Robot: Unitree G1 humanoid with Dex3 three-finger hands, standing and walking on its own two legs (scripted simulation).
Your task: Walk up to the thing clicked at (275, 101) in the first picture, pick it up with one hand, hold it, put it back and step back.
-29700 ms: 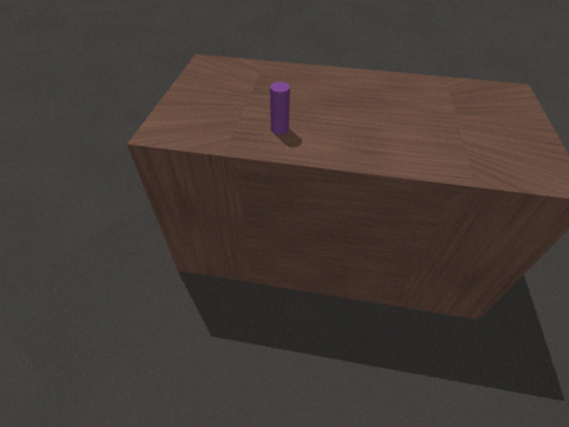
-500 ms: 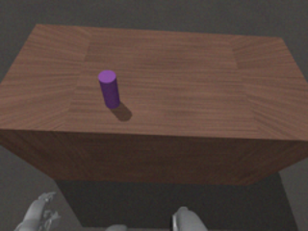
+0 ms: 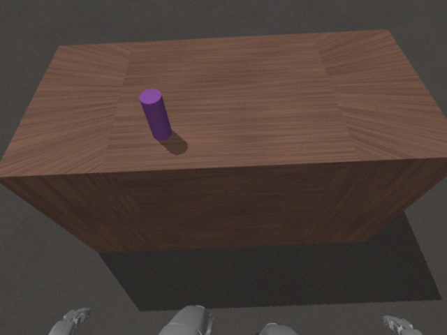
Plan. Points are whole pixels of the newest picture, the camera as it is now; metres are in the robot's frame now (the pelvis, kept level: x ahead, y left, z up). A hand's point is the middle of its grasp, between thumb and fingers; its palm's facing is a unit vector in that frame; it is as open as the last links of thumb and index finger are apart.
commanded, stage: step back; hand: left
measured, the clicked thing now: (156, 116) +0.60 +0.21 -0.05
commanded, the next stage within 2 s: none
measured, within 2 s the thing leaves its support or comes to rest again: neither
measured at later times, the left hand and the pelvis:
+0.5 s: hand out of the picture -0.06 +0.27 -0.16, palm faces -0.05 -0.92 -0.38, open 7.4 cm; pelvis -0.14 -0.01 -0.01, yaw -3 degrees
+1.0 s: hand out of the picture -0.16 +0.24 -0.15, palm faces +0.03 -0.93 -0.37, open 7.4 cm; pelvis -0.29 -0.03 +0.00, yaw +2 degrees
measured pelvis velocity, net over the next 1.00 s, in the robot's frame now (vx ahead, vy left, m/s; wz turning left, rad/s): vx -0.29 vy -0.03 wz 0.03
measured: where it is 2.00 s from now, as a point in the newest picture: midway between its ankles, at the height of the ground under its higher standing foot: outside the picture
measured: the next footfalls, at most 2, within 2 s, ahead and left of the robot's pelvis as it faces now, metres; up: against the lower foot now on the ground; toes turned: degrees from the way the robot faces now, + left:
left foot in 0.16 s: -0.02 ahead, +0.13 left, +0.00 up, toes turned +0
right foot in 0.54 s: -0.15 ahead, -0.15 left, +0.00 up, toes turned +1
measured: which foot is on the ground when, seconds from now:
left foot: up 0.00-0.14, down 0.16-0.56, up 0.58-0.84, down 0.86-1.00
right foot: down 0.00-0.16, up 0.18-0.52, down 0.54-0.88, up 0.90-1.00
